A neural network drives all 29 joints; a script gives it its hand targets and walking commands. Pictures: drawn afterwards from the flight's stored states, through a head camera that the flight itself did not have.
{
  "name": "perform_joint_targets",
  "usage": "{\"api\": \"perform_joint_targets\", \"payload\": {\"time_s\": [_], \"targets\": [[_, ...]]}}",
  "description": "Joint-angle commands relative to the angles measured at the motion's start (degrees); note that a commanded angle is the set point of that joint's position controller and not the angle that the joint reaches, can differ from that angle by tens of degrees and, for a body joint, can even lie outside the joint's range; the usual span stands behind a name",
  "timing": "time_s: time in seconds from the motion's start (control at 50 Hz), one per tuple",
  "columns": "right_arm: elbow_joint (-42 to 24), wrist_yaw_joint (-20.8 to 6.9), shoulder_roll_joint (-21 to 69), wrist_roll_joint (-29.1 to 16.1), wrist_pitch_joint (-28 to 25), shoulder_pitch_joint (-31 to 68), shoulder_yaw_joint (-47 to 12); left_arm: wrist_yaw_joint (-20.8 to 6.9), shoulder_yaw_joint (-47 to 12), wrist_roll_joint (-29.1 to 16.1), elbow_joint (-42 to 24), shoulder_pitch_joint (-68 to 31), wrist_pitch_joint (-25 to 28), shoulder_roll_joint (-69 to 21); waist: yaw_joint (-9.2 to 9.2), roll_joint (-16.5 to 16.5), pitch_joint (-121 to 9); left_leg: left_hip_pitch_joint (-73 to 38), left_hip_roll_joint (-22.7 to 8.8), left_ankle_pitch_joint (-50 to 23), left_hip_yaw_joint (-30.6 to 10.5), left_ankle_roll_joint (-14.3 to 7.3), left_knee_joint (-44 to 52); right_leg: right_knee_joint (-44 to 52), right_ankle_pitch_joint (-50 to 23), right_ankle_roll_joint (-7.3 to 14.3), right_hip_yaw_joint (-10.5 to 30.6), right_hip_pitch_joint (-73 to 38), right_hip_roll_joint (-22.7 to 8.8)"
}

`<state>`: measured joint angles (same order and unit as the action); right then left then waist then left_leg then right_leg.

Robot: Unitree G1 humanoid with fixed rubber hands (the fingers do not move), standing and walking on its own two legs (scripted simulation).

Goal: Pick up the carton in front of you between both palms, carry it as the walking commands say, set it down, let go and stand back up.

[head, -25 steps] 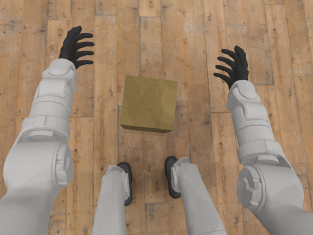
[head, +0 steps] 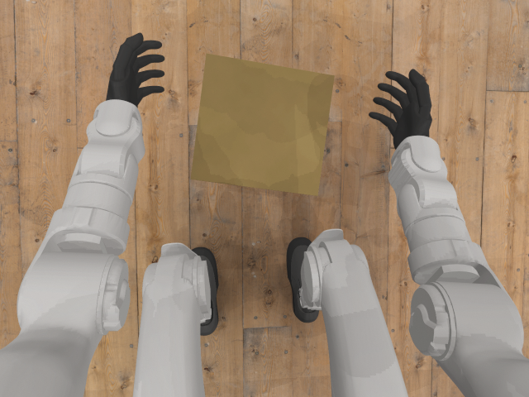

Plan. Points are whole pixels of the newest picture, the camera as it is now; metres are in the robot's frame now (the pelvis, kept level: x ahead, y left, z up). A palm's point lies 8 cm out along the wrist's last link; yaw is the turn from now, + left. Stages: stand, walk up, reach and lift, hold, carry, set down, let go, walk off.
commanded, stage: reach and lift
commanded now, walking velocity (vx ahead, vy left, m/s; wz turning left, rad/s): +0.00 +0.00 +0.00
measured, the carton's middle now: (257, 136) +0.47 -0.02 -0.37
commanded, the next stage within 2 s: none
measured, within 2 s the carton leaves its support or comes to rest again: leaves its support in 1.26 s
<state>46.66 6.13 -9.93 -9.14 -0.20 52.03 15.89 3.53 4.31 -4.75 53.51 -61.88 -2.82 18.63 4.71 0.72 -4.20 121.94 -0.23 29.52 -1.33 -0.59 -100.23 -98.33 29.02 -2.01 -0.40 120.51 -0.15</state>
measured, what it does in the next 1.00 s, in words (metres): lowers itself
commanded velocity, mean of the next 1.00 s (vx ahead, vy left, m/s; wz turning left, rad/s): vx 0.00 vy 0.00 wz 0.00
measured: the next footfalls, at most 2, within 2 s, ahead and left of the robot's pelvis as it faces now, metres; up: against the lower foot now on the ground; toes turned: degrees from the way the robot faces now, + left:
none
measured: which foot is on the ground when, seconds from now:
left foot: down 0.00-1.00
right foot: down 0.00-1.00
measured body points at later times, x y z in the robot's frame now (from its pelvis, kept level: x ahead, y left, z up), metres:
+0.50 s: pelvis -0.04 -0.01 -0.12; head +0.33 +0.01 +0.13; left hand +0.51 +0.16 -0.33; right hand +0.47 -0.22 -0.31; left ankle +0.08 +0.11 -0.46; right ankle +0.09 -0.13 -0.46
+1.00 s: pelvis -0.04 +0.00 -0.11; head +0.33 +0.02 +0.15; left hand +0.51 +0.13 -0.31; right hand +0.48 -0.18 -0.30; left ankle +0.08 +0.11 -0.46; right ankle +0.09 -0.13 -0.46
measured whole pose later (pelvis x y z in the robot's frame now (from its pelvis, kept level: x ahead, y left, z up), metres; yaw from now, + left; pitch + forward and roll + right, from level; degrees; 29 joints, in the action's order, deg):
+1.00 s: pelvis -0.04 +0.00 -0.11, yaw +0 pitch +40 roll -2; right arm 67.7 11.1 -12.0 -18.5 -4.4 75.8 3.3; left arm 7.6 -5.3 -13.0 70.9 -80.2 2.7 19.0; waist 4.6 -1.7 14.6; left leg 132.4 -0.9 30.0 -1.2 -0.8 -122.5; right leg -120.7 29.0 -2.4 0.2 131.6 1.2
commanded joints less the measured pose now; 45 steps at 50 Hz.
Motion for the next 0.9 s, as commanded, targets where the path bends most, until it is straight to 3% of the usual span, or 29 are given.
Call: {"api": "perform_joint_targets", "payload": {"time_s": [0.0, 0.14, 0.24, 0.34, 0.42, 0.5, 0.56, 0.7, 0.88], "targets": [[-7.42, 1.19, -8.04, -2.58, -0.59, 10.89, -1.58, 0.81, -1.13, -2.42, -8.44, -17.31, 0.84, 7.14, 1.60, 7.67, -65.98, -46.03, 3.08, -26.40, -0.08, 2.10, 0.51, 1.23, -24.01, -2.11, -4.20, -25.07, 3.58], [-0.58, 2.69, -8.61, -4.01, 0.95, 19.26, -3.11, 1.04, -2.41, -4.84, 1.01, -23.81, 0.03, 9.14, 1.50, 5.07, -52.58, -31.71, 1.73, -8.14, 0.27, 1.31, -4.02, -4.29, -10.69, -1.73, -3.32, -21.59, 1.88], [6.39, 2.99, -9.64, -4.16, 0.06, 26.04, -3.84, 0.78, -4.42, -6.43, 8.28, -29.69, 1.05, 10.66, 1.62, 3.74, -44.43, -24.98, 0.75, -2.84, -0.39, 0.82, -7.53, -8.22, -6.39, -1.37, -2.31, -19.60, 0.90], [10.41, 3.27, -11.00, -5.78, -1.53, 31.06, -5.47, 0.88, -7.36, -8.83, 10.87, -34.27, 2.62, 11.91, 1.75, 3.94, -43.87, -24.53, 0.10, -4.85, -0.61, 0.81, -11.51, -11.93, -8.43, -1.24, -2.07, -20.24, 0.52], [13.56, 2.77, -7.19, -10.82, -2.38, 30.26, -10.98, 1.46, -8.71, -9.86, 9.72, -34.39, 4.00, 11.81, -0.72, 5.41, -47.65, -27.91, -0.01, -9.93, -0.11, 0.66, -13.57, -14.20, -13.03, -1.18, -1.86, -20.98, 1.05], [11.75, 2.60, -6.53, -12.41, -3.11, 28.70, -13.04, 2.13, -7.44, -9.02, 6.69, -32.05, 4.95, 11.71, -2.10, 5.82, -52.54, -31.47, 0.53, -15.46, 0.41, 0.70, -15.17, -15.49, -17.12, -1.30, -2.04, -22.07, 2.06], [9.76, 2.66, -5.58, -12.96, -3.47, 26.54, -14.06, 2.00, -8.71, -10.13, 6.52, -28.32, 5.08, 7.86, -1.33, 6.04, -54.29, -34.06, 1.08, -18.64, 0.46, 0.82, -15.47, -15.34, -18.93, -1.32, -2.58, -21.48, 2.65], [11.42, 2.96, -5.57, -8.36, -3.32, 25.91, -10.65, 1.76, -5.78, -7.85, 10.41, -27.14, 4.99, 8.10, -0.94, 2.62, -40.32, -20.99, 1.08, -10.99, -0.43, 0.18, -13.92, -14.08, -13.28, -1.48, -1.44, -17.04, 2.39], [14.59, 3.35, 1.15, -8.95, -4.56, 30.52, -13.32, 2.31, -9.98, -8.71, 11.81, -31.76, 6.19, 0.97, -0.85, 3.34, -40.61, -22.27, 1.84, -9.88, -0.82, -0.41, -12.53, -13.71, -12.12, -1.32, -1.14, -17.70, 3.22]]}}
